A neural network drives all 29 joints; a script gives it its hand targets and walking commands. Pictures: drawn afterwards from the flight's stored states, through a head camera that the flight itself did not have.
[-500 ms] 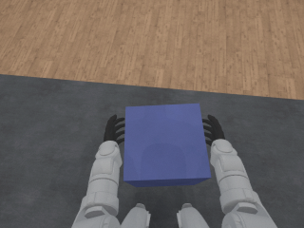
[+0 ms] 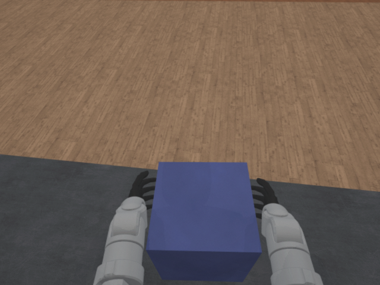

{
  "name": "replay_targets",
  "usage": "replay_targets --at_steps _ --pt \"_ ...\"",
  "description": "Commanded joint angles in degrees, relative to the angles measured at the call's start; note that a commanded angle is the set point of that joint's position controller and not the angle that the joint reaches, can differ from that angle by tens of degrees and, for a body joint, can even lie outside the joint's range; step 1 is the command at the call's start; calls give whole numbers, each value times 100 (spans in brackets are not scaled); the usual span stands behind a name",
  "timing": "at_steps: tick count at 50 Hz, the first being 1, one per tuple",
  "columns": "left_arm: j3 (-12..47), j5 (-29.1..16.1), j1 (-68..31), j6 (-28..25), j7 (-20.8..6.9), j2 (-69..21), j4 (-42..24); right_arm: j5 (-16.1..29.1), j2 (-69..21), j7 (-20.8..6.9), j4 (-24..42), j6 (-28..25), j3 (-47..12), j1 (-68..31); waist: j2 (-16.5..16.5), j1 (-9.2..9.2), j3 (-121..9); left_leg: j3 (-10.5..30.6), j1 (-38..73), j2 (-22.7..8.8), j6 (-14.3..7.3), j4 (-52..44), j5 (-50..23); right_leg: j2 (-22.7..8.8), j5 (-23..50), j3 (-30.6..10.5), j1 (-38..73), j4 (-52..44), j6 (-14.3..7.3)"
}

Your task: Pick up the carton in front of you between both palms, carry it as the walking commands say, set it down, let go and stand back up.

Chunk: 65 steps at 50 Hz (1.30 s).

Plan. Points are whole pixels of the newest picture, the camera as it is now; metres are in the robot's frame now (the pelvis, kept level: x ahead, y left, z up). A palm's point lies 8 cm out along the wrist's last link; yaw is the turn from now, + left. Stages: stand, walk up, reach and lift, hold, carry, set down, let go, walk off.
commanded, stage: reach and lift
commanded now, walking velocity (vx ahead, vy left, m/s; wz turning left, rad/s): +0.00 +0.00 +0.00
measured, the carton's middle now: (202, 224) +0.29 +0.00 -0.06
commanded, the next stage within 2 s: hold in 0.92 s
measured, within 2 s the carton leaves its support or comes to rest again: neither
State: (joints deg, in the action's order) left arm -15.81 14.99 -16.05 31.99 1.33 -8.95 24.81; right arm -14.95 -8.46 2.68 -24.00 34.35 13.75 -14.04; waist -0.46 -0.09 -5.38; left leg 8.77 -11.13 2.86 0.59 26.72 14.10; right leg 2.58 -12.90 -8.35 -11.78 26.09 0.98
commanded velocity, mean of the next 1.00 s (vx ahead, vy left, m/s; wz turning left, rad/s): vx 0.00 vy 0.00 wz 0.00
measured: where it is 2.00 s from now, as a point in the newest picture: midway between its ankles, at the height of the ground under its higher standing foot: outside the picture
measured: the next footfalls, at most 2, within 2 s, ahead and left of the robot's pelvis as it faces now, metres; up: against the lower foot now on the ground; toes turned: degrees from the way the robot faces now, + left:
right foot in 2.00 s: +0.14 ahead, -0.09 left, +0.00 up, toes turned -8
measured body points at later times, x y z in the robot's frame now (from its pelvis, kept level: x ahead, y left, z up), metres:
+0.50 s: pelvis -0.01 -0.01 +0.00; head -0.04 -0.01 +0.45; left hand +0.30 +0.15 +0.03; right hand +0.30 -0.15 +0.02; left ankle +0.00 +0.13 -0.74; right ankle +0.01 -0.13 -0.74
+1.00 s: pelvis +0.00 +0.00 +0.01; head -0.04 +0.00 +0.45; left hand +0.30 +0.15 +0.04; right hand +0.30 -0.15 +0.03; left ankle +0.00 +0.13 -0.74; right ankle +0.01 -0.13 -0.74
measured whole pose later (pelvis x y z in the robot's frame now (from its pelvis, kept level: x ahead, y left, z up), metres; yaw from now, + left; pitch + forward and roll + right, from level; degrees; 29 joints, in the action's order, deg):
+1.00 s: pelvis +0.00 +0.00 +0.01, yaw +0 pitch -5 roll +0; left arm -13.5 16.0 -15.8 39.4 0.6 -8.9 16.9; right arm -15.6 -8.4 2.1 -16.1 42.1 11.2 -13.8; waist -0.4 -0.1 -1.3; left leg 8.3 -3.7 2.2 0.6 21.0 11.8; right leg 2.1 -10.8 -7.6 -4.4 20.6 0.8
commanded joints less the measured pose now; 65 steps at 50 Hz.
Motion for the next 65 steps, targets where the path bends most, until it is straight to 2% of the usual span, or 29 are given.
replay_targets --at_steps 1,7,12,18,33,45,51,57,65 --pt "2715 -980 -2429 195 -1555 -5652 576 1214 -5347 -1659 179 -147 -2805 -3369 -26 -21 -422 -406 29 158 -1 -579 -400 259 250 481 354 -434 -89" --pt "2764 -1046 -3159 131 -1656 -5864 457 1294 -5624 -1734 270 -205 -2880 -4106 -3 -31 -896 -438 143 159 -33 -443 -319 242 151 477 512 -342 -86" --pt "2776 -1014 -3299 143 -1676 -5827 448 1284 -5687 -1717 236 -178 -2895 -4203 50 -19 -1041 -474 189 191 -37 -465 -317 240 208 469 629 -368 -49" --pt "2748 -969 -3176 201 -1684 -5705 413 1260 -5670 -1684 245 -98 -2883 -4043 69 -29 -1043 -508 297 224 -24 -549 -529 230 471 466 772 -456 -7" --pt "3008 -1151 -2584 408 -1673 -5605 -135 1413 -5565 -1635 822 117 -3113 -3441 50 -10 -1127 -467 701 272 56 -692 -1442 268 1382 446 1143 -609 38" --pt "3124 -1249 -2439 598 -1637 -5629 -419 1483 -5426 -1659 1146 287 -3201 -3337 -2 8 -959 -421 833 261 87 -781 -1558 313 1352 459 1183 -687 21" --pt "3508 -1494 -2324 819 -1580 -5677 -996 1765 -5437 -1654 1727 504 -3641 -3289 -18 -29 -1245 -375 1148 252 117 -823 -2038 331 1739 431 1391 -757 44" --pt "3100 -1283 -2323 1050 -1601 -5429 -663 1517 -5194 -1656 1360 732 -3202 -3237 -3 -9 -404 -444 777 210 81 -1010 -978 287 763 463 1140 -918 -7" --pt "3111 -1320 -2937 943 -1715 -5623 -560 1569 -5475 -1741 1250 631 -3210 -3849 9 -26 -721 -471 758 206 32 -904 -759 253 581 475 1153 -826 -11"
